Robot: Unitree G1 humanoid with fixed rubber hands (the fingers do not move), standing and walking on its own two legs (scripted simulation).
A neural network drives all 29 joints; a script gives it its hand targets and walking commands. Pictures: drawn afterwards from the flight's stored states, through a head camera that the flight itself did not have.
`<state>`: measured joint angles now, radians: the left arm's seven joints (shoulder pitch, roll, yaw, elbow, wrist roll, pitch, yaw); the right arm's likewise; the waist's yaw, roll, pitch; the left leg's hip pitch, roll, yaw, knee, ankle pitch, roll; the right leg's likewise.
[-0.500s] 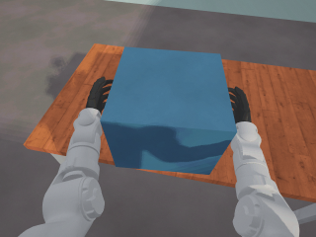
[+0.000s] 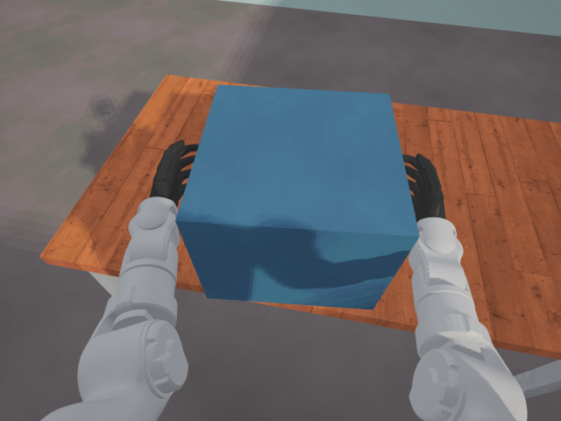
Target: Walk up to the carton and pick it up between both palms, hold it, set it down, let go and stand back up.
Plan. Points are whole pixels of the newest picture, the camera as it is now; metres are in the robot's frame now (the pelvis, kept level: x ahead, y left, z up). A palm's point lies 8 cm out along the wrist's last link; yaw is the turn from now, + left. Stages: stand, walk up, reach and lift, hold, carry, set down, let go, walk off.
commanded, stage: set down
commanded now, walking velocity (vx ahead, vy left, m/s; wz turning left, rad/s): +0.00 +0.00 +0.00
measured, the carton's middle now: (296, 198) +0.46 +0.01 +0.02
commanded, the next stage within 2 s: none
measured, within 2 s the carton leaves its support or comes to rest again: neither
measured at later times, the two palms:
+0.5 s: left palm (167, 193) +0.41 +0.20 +0.08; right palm (427, 211) +0.39 -0.18 +0.07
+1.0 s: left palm (153, 195) +0.42 +0.23 +0.06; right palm (463, 210) +0.41 -0.25 +0.05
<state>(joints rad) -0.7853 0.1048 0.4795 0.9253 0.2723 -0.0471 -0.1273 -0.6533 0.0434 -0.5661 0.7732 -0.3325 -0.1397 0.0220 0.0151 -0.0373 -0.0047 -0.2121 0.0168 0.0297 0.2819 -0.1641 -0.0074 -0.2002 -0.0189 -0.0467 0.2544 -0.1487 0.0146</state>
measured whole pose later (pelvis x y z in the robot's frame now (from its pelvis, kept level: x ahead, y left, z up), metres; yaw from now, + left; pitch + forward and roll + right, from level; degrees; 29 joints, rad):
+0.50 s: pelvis +0.00 +0.00 +0.00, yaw -1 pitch +5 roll +0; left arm -0.79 0.12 0.47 0.95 0.28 -0.07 -0.12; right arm -0.66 0.02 -0.52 0.81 -0.30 -0.16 0.00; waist 0.02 -0.04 0.00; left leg -0.21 0.02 0.04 0.30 -0.17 -0.01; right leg -0.21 -0.02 -0.04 0.28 -0.16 0.01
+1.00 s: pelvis -0.02 -0.01 -0.03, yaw -1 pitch +21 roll -1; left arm -1.08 0.39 -0.18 1.59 -0.38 -0.36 -0.04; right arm -1.00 -0.36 0.20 1.46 0.50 -0.29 -0.03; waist 0.00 0.00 -0.23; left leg -0.72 0.06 0.02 0.62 -0.26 -0.02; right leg -0.70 0.01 -0.05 0.56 -0.23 0.00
